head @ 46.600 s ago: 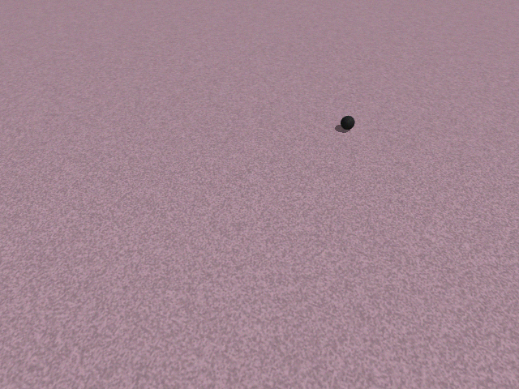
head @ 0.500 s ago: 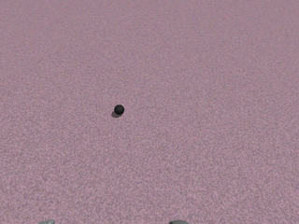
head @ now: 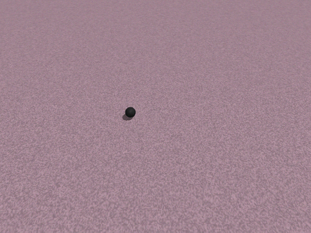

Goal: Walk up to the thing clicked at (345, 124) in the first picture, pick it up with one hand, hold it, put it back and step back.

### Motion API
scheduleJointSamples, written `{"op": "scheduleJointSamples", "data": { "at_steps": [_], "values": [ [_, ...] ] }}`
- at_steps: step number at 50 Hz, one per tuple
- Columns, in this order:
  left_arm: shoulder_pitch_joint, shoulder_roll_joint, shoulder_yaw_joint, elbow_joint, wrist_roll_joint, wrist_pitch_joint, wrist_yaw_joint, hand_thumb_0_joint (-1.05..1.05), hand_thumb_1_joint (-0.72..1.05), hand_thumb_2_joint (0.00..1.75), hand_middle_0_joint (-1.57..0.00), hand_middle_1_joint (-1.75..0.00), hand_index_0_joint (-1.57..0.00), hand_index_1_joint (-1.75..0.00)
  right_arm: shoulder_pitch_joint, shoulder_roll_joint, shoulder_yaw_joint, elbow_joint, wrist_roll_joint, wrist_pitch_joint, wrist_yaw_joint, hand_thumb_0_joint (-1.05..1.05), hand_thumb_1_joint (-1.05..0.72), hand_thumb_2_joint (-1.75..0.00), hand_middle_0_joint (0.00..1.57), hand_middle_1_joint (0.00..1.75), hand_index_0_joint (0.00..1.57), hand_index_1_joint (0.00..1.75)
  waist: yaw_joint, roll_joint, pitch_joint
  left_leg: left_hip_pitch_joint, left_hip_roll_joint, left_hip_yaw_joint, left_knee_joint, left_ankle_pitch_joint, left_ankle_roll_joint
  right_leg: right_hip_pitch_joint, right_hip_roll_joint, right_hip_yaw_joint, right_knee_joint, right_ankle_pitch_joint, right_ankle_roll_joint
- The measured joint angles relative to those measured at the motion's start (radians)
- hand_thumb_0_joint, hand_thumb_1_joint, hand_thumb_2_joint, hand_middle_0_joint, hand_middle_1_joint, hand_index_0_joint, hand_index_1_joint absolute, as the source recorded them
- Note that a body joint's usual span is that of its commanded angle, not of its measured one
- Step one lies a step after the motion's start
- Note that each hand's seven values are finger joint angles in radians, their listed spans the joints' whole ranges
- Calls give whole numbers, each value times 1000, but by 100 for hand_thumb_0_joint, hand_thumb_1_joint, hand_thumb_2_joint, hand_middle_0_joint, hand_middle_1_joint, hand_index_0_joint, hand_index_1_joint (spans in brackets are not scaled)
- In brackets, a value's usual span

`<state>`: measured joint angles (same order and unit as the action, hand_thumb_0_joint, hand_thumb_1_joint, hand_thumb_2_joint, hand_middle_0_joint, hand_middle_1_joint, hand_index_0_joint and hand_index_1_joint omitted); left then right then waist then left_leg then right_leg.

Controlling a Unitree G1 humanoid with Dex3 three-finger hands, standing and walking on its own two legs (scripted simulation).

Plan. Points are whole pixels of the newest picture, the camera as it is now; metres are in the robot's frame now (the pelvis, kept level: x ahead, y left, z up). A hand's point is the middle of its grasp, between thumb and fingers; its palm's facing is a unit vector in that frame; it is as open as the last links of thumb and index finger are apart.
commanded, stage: step back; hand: left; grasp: from above
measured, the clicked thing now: (130, 112) +1.11 +0.23 -0.72
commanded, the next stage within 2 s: stand in 0.50 s
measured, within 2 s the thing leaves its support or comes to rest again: neither
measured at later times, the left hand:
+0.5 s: hand (81, 213) +0.20 +0.23 -0.13, palm faces -0.02 -0.94 -0.34, open 7.4 cm
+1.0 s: hand out of the picture +0.14 +0.24 -0.13, palm faces -0.03 -0.94 -0.35, open 7.4 cm
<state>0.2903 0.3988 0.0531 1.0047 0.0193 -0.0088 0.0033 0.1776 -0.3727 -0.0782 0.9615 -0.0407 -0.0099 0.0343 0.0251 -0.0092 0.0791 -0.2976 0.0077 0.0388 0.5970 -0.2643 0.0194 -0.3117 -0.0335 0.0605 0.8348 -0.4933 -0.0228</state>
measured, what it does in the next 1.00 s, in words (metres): steps on the spot: right foot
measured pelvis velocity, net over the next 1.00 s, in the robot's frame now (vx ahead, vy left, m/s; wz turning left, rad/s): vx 0.05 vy -0.01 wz -0.03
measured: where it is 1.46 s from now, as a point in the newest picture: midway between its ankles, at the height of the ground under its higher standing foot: outside the picture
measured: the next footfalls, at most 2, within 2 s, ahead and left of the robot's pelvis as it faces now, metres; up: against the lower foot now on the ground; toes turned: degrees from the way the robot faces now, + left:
right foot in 0.20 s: +0.11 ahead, -0.13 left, +0.00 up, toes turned -4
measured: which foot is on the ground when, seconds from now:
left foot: down 0.00-1.00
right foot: up 0.00-0.18, down 0.20-1.00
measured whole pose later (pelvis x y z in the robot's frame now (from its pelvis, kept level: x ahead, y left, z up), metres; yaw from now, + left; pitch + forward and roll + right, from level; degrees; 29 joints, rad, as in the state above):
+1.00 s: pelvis +0.05 -0.01 +0.02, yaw -1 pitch -3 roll +0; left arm 0.08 0.35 0.00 1.14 0.01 -0.02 0.00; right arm 0.06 -0.34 -0.01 1.12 -0.01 -0.01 0.01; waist 0.01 0.00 0.05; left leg -0.05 0.02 0.03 0.30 -0.20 -0.02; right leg -0.12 -0.02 -0.03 0.32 -0.14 0.00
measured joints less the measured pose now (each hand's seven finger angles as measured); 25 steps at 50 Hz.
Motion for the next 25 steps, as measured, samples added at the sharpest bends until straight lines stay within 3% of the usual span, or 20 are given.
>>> {"op": "scheduleJointSamples", "data": {
  "at_steps": [3,7,11,13,16,18,25],
  "values": [
    [-11,14,2,0,-3,-6,-3,1,90,89,-20,-30,-20,-30,15,25,9,0,2,-2,-3,1,-91,-90,21,30,20,30,-18,-6,-5,36,14,8,-36,0,4,-51,26,-14,78,-6,-8],
    [-41,20,11,-12,-9,-18,-8,0,90,89,-20,-30,-20,-30,31,30,18,11,4,-5,-10,1,-91,-90,21,30,20,30,-34,-12,-1,65,18,17,-49,-9,-12,-55,6,-53,-38,52,2],
    [-82,2,15,-9,-5,-27,-2,0,90,89,-20,-30,-20,-30,22,12,28,26,20,14,-20,1,-90,-90,21,30,20,30,-37,13,9,59,37,21,31,-72,-29,11,15,-81,-233,245,8],
    [-107,-22,12,-2,1,-25,2,0,90,89,-20,-30,-20,-30,12,4,33,39,32,26,-29,1,-91,-90,21,30,20,30,-41,50,9,49,58,-4,71,-101,-34,21,36,-101,-227,238,10],
    [-137,-38,-4,1,6,-14,-2,0,90,89,-20,-30,-20,-30,2,10,40,56,40,30,-35,1,-91,-90,21,30,20,30,-31,44,-14,48,27,-23,77,-188,-25,4,24,-92,-201,202,4],
    [-164,-51,-11,4,2,-8,-2,0,90,89,-20,-30,-20,-30,-5,10,45,68,39,18,-36,1,-91,-90,21,30,20,30,-37,45,-16,66,24,-23,20,-79,-29,7,16,-96,-203,194,11],
    [-246,-69,-16,19,-13,-13,-3,0,90,89,-20,-30,-21,-30,-35,32,62,118,33,5,-40,1,-91,-90,21,30,20,30,-35,15,-22,115,17,-17,-67,-66,-38,49,10,-93,-277,213,20]
  ]
}}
